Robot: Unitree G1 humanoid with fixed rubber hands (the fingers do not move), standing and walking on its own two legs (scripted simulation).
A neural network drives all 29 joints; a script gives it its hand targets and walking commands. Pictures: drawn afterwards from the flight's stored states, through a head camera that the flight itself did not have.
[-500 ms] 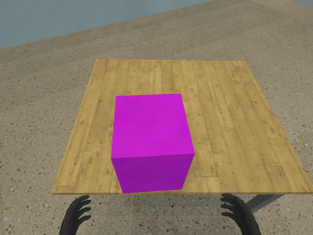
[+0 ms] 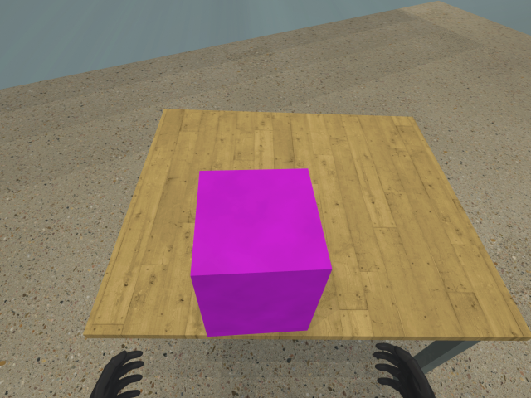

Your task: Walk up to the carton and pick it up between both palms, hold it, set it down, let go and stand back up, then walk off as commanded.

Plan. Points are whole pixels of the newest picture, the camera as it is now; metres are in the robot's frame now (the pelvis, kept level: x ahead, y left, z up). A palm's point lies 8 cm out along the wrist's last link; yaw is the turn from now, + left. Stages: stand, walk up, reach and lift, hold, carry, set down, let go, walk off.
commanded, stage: set down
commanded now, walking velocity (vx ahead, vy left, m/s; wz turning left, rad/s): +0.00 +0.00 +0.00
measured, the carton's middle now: (256, 254) +0.40 +0.03 -0.06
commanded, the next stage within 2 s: let go in 0.74 s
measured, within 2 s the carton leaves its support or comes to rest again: neither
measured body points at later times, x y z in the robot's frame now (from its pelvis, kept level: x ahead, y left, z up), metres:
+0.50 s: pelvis +0.00 +0.00 +0.00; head +0.03 +0.00 +0.45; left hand +0.15 +0.25 -0.09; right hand +0.18 -0.23 -0.08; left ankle -0.03 +0.15 -0.74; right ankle +0.00 -0.10 -0.74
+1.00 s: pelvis +0.00 +0.00 +0.00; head +0.02 +0.00 +0.45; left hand +0.15 +0.25 -0.09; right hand +0.17 -0.23 -0.08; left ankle -0.03 +0.15 -0.74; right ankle +0.00 -0.10 -0.74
